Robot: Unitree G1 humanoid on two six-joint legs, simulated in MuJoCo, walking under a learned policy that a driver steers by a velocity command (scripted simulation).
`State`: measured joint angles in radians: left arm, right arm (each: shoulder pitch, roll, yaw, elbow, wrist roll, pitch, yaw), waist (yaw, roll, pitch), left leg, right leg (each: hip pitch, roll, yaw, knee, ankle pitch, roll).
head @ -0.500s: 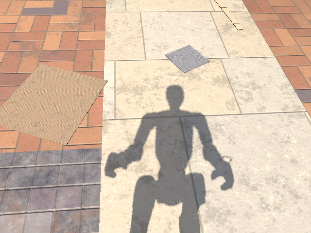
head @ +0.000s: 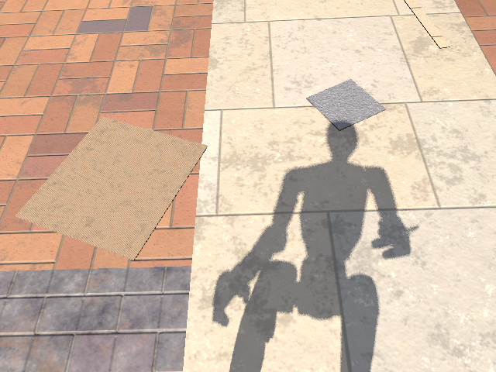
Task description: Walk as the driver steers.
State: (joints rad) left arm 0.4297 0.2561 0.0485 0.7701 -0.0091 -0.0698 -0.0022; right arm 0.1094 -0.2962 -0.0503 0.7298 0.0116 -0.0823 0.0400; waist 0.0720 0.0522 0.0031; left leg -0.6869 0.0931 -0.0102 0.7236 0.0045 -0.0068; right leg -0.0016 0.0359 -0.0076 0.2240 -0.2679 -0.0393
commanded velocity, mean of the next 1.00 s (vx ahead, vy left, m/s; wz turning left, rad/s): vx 0.49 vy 0.00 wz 0.00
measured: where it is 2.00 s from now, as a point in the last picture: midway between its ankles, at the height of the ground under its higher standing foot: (248, 178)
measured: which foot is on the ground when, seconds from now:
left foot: up 0.00-0.14, down 0.16-0.72, up 0.74-1.00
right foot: down 0.00-0.16, up 0.18-0.68, down 0.70-1.00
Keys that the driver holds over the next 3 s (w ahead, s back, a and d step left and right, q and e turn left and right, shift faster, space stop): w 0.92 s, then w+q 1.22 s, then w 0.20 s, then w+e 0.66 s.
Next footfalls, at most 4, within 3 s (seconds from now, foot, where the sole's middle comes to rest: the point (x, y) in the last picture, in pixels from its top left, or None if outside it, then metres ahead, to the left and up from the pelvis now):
0.16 left None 0.29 0.14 -0.78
0.70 right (325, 333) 0.59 -0.10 -0.78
1.26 left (242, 239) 0.89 0.15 -0.78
1.74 right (281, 164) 1.21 0.04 -0.78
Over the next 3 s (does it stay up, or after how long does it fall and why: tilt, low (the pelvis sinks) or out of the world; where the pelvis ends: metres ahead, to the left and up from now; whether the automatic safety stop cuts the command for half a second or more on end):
stays up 1.58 0.48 0.00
